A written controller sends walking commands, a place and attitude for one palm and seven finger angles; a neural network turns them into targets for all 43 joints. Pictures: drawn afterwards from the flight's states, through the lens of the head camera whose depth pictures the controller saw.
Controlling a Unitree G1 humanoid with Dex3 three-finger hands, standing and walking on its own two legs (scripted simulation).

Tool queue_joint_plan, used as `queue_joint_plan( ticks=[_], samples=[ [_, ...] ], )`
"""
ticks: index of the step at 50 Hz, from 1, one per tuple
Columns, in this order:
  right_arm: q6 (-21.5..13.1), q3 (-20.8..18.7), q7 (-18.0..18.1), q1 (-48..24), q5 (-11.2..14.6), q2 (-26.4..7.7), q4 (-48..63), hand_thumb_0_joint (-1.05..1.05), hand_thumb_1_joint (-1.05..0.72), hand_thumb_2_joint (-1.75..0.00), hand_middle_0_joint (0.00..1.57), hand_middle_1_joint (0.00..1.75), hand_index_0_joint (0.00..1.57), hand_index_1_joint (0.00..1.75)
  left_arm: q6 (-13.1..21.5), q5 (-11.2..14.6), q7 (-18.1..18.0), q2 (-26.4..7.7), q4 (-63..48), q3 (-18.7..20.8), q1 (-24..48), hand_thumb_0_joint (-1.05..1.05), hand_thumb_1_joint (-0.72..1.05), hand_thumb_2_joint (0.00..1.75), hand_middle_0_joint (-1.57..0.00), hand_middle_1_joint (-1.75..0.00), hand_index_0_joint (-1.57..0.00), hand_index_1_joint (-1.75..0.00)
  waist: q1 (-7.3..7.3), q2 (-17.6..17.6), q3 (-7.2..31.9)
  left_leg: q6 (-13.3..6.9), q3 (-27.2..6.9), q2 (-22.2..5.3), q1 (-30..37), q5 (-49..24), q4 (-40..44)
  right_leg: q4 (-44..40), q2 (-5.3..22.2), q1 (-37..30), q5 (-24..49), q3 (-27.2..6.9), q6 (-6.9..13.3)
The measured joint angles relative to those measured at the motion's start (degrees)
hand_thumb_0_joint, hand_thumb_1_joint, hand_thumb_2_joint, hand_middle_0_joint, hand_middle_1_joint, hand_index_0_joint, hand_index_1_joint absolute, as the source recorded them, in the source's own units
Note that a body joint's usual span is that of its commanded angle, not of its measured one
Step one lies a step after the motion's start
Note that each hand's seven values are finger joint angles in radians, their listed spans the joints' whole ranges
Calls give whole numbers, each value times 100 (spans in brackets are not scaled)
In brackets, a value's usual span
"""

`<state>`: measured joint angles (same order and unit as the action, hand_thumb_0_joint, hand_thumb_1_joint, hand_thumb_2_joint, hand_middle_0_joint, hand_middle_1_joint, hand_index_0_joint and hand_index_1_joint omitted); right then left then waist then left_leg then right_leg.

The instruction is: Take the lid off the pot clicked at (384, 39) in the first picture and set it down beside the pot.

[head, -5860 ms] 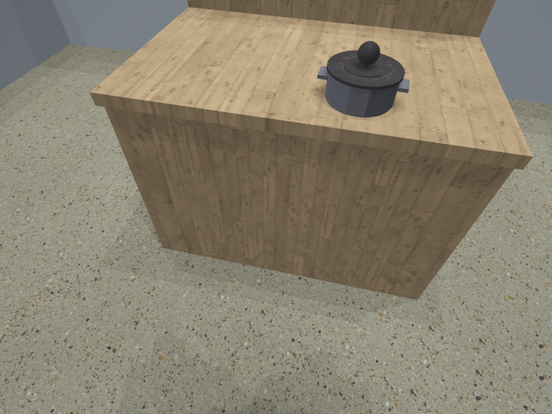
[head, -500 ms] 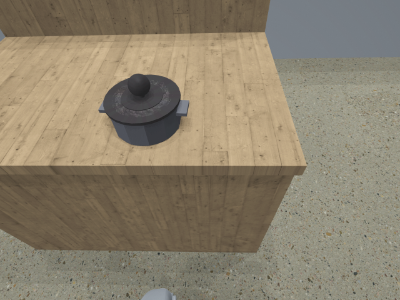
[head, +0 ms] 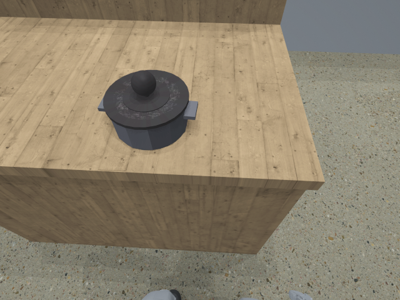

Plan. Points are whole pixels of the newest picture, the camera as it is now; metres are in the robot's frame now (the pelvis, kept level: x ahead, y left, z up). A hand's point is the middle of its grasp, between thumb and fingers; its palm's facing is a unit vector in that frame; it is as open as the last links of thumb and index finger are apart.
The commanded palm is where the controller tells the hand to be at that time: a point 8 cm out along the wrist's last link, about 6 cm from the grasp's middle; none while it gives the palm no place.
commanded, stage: come to a stop and stand still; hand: left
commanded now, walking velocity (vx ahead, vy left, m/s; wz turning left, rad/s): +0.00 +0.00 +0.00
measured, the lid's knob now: (143, 83) +0.51 +0.17 +0.13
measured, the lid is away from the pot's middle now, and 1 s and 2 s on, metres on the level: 0.00 0.00 0.00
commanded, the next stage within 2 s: look again from close up in 0.62 s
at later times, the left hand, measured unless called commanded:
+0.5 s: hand out of the picture +0.01 +0.14 -0.16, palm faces +0.00 -0.97 -0.23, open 7.4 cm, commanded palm none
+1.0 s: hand out of the picture -0.02 +0.15 -0.17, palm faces +0.02 -0.98 -0.19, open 7.4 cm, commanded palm none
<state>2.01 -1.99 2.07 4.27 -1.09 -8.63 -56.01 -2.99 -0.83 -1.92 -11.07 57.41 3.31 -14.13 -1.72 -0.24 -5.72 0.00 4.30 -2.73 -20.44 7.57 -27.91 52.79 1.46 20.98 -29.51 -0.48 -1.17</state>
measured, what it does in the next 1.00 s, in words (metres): steps on the spot: right foot, then left foot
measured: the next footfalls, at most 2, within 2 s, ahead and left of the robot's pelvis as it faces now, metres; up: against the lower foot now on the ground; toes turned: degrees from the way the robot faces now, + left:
right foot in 0.06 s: +0.00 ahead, -0.13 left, +0.00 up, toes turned +0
left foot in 0.22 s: +0.02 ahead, +0.08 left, +0.00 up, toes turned +4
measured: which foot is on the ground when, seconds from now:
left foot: down 0.00-0.04, up 0.06-0.20, down 0.22-1.00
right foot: up 0.00-0.04, down 0.06-1.00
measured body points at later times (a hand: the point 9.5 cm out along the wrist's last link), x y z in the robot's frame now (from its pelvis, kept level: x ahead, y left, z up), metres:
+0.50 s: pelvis -0.05 -0.04 +0.00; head -0.05 -0.05 +0.45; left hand +0.01 +0.20 -0.14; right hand -0.04 -0.26 -0.16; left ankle +0.00 +0.08 -0.72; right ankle -0.04 -0.13 -0.73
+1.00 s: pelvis -0.03 -0.03 +0.01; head -0.01 -0.02 +0.46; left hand -0.02 +0.20 -0.15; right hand -0.01 -0.25 -0.15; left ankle -0.02 +0.08 -0.73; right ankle -0.04 -0.13 -0.73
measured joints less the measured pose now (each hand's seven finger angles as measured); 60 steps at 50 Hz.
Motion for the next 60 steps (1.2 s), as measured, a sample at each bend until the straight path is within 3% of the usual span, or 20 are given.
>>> queue_joint_plan(
  ticks=[3, 6, 8, 11, 14, 17, 19, 22, 25, 29, 39, 60],
  samples=[
    [7, -74, -107, 224, 42, -106, 115, 0, -90, -90, 20, 30, 20, 30, 138, -74, -36, -135, -211, -85, -176, 1, 90, 90, -20, -29, -19, -30, -27, 77, 221, 72, 56, -16, -468, 411, -690, -1474, 133, -254, 889, -217, 134],
    [74, -194, -171, 473, 32, -373, 267, 1, -91, -90, 20, 29, 20, 30, 186, -131, -40, 8, -260, -188, -184, 1, 90, 90, -20, -29, -19, -30, 152, -311, 185, 63, -296, 30, -759, 1376, -1992, -1129, -57, -261, 757, -9, 62],
    [74, -221, -165, 681, 57, -433, 293, 1, -91, -90, 20, 29, 20, 30, 220, -136, -62, 61, -324, -202, -205, 1, 90, 90, -20, -29, -20, -30, 234, -334, 241, 22, -290, 147, -714, 1618, -2452, -1119, -89, -342, 705, 55, 65],
    [3, -177, -134, 1011, 68, -408, 368, 1, -91, -90, 19, 29, 19, 30, 190, -119, -71, 53, -435, -225, -180, 1, 90, 90, -20, -29, -20, -30, 320, -190, 376, -4, -143, 263, -117, 1367, -1514, -1030, -95, -328, 682, 72, 68],
    [-74, -84, -131, 1196, -1, -303, 305, 1, -91, -90, 19, 29, 19, 30, 98, -57, -50, 25, -476, -251, 11, 1, 90, 90, -20, -29, -20, -30, 341, 3, 386, -228, -78, 310, -80, 1006, -1298, -894, -97, -242, 431, -4, 102],
    [-76, 3, -137, 1308, -21, -195, 198, 1, -91, -90, 19, 29, 19, 30, 79, -36, 1, 37, -487, -278, 119, 1, 90, 90, -20, -29, -20, -30, 338, 95, 444, -254, 4, 331, -62, 742, -969, -730, -132, -140, 256, -34, 192],
    [-63, 45, -136, 1355, -13, -133, 117, 1, -91, -90, 19, 29, 19, 30, 119, -28, 38, 47, -499, -290, 125, 1, 90, 90, -20, -29, -20, -30, 311, 135, 492, -226, 45, 355, -92, 597, -800, -1108, -133, -281, 426, -14, 227],
    [-11, 46, -141, 1332, 10, -105, -4, 1, -91, -90, 19, 29, 20, 30, 194, -42, 29, 145, -450, -316, 73, 1, 91, 90, -20, -29, -20, -30, 313, -22, 445, -157, -72, 297, -135, 721, -779, -1486, -226, -365, 1042, 71, 301],
    [28, 35, -160, 1378, 7, -40, -60, 1, -91, -90, 19, 29, 20, 30, 204, -39, 12, 132, -422, -308, -113, 1, 92, 90, -20, -29, -20, -30, 315, -22, 523, -74, -226, 312, -151, 1106, -981, -1763, -261, -427, 1158, 107, 366],
    [-99, 51, -147, 1503, 21, -23, -91, 1, -91, -90, 19, 29, 20, 30, 209, -32, 19, 111, -326, -296, -279, 1, 91, 90, -20, -30, -20, -30, 337, -55, 618, -73, -426, 239, 221, 863, -501, -1896, -352, -379, 1240, 161, 363],
    [-245, 167, -77, 1362, 56, 70, -431, 1, -91, -90, 19, 29, 20, 30, 278, -1, 48, 103, 19, -306, -243, 1, 90, 90, -20, -29, -20, -30, 188, 94, 445, -25, -395, 287, 459, 587, -110, -2332, -303, -644, 1431, 116, 305],
    [-372, 192, 11, 962, 91, -45, -671, 1, -92, -90, 19, 29, 20, 30, 342, -1, 24, 142, 371, -327, -158, 1, 90, 90, -20, -29, -20, -30, 121, 110, 429, -96, -336, 384, 861, 735, 147, -2527, -209, -1010, 1258, 48, 224]
  ],
)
